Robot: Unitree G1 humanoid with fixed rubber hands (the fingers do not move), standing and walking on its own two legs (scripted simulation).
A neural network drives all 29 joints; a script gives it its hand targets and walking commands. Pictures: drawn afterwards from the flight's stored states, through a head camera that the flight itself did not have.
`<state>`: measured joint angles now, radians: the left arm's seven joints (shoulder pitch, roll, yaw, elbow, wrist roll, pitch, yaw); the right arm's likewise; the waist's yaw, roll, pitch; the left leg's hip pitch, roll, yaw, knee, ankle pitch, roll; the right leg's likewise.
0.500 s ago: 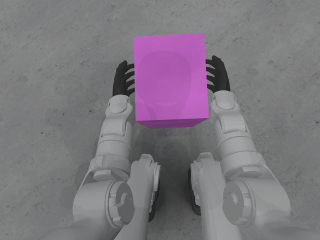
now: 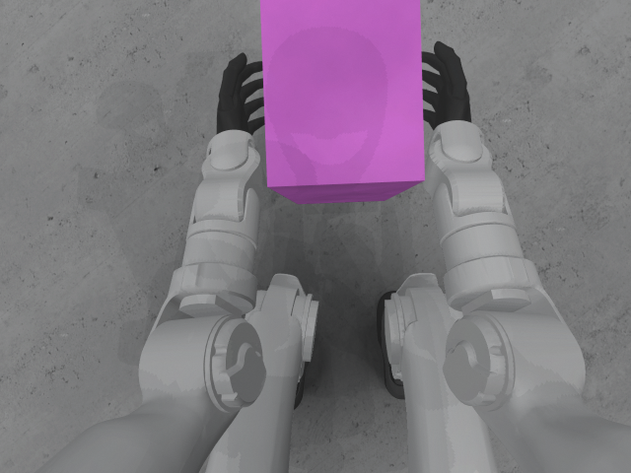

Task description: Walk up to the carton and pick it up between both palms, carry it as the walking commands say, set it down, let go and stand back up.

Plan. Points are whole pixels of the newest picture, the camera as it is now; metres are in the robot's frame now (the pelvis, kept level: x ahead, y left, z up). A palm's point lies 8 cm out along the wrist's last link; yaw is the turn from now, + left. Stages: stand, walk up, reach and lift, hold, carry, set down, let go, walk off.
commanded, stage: set down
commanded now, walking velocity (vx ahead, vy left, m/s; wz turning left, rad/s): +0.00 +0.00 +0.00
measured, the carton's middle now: (340, 127) +0.51 +0.01 -0.19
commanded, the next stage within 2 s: none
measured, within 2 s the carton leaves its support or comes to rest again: rests again in 1.60 s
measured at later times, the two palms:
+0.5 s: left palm (254, 134) +0.51 +0.12 -0.20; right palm (430, 123) +0.52 -0.11 -0.21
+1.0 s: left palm (257, 135) +0.51 +0.12 -0.22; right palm (428, 118) +0.53 -0.11 -0.21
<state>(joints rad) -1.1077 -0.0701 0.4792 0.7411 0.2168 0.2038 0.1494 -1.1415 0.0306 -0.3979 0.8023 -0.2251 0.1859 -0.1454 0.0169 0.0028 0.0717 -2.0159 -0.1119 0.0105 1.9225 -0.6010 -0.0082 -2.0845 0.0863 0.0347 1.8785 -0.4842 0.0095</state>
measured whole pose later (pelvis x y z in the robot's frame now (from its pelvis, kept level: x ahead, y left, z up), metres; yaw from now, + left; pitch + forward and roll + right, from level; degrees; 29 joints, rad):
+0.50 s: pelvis +0.00 +0.00 -0.06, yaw +0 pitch +39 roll +2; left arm -1.23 0.00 0.42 0.77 0.15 0.21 0.17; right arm -1.29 -0.04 -0.34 0.85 -0.16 0.19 -0.16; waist 0.01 -0.01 0.22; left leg -2.16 -0.11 0.02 2.11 -0.64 -0.02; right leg -2.24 0.10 0.02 2.06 -0.51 0.01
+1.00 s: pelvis +0.00 +0.00 -0.07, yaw +0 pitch +39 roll +2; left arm -1.27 0.03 0.41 0.83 0.14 0.21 0.19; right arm -1.36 -0.07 -0.36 0.95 -0.16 0.19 -0.16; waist 0.00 -0.01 0.22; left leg -2.21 -0.12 0.03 2.17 -0.64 -0.01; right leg -2.28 0.09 0.03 2.12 -0.51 0.02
